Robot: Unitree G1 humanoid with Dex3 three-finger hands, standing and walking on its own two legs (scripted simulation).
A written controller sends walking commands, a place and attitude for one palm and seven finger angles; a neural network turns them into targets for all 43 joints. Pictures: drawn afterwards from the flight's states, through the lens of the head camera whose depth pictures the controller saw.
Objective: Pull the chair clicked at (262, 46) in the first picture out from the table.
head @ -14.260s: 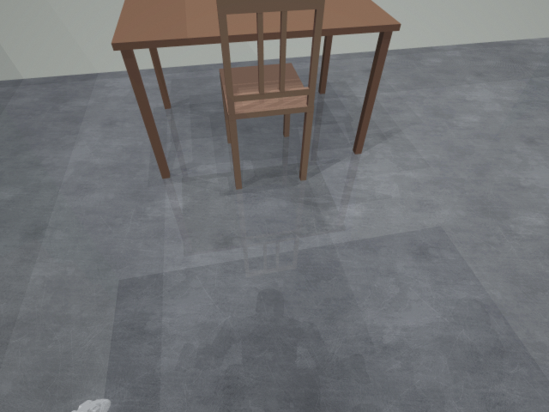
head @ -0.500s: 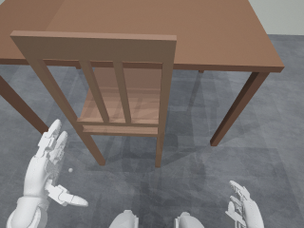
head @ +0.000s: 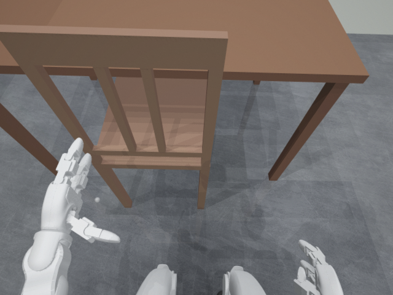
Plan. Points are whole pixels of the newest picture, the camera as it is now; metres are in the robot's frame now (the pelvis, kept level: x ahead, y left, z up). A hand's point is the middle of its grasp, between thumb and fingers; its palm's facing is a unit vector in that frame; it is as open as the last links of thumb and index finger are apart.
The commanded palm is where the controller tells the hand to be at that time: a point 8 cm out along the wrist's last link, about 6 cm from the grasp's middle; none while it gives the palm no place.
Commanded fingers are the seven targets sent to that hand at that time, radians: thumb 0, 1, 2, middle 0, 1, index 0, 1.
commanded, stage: aim the fingers beside a spindle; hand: left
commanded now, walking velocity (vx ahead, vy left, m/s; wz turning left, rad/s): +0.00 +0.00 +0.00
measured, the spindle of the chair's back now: (119, 115) +0.51 +0.21 +0.01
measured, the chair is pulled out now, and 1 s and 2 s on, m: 0.00 0.00 0.00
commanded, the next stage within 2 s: push the fingers through the gap in 1.50 s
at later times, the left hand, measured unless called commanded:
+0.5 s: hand (112, 183) +0.33 +0.19 +0.01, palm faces +0.01 -1.00 -0.04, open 16.9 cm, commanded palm +0.31 +0.24 +0.01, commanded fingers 0.00 -0.50 0.30 -0.06 -0.08 -0.06 -0.08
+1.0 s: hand (122, 170) +0.36 +0.18 -0.01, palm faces +0.02 -1.00 -0.04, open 16.9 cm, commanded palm +0.34 +0.23 -0.01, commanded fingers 0.00 -0.50 0.30 -0.06 -0.08 -0.06 -0.08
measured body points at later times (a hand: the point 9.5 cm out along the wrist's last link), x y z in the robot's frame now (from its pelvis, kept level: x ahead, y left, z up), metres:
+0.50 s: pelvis +0.00 +0.01 -0.01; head +0.10 +0.02 +0.42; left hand +0.32 +0.24 +0.01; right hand +0.15 -0.24 -0.11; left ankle +0.01 +0.11 -0.65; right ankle +0.02 -0.11 -0.65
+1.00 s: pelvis -0.01 +0.01 -0.03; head +0.12 +0.02 +0.41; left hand +0.36 +0.23 +0.00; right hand +0.12 -0.25 -0.14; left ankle +0.01 +0.11 -0.65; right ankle +0.02 -0.11 -0.65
